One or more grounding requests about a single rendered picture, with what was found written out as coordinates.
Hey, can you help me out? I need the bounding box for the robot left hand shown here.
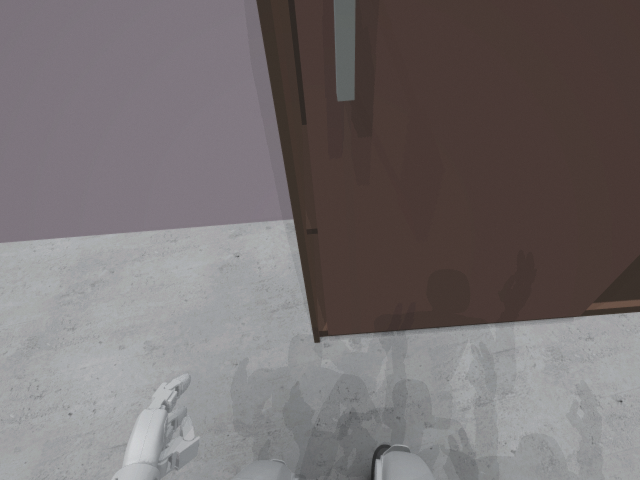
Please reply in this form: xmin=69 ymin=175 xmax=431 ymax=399
xmin=122 ymin=373 xmax=200 ymax=479

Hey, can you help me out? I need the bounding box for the robot right shin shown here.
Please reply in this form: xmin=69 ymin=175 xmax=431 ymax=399
xmin=383 ymin=445 xmax=411 ymax=455

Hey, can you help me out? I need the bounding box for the handle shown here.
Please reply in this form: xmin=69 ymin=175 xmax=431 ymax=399
xmin=334 ymin=0 xmax=356 ymax=101

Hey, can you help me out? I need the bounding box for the wardrobe door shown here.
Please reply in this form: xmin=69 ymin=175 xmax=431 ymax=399
xmin=294 ymin=0 xmax=640 ymax=335
xmin=593 ymin=255 xmax=640 ymax=303

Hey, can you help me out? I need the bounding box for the right robot foot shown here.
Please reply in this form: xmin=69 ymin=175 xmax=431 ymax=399
xmin=371 ymin=444 xmax=391 ymax=480

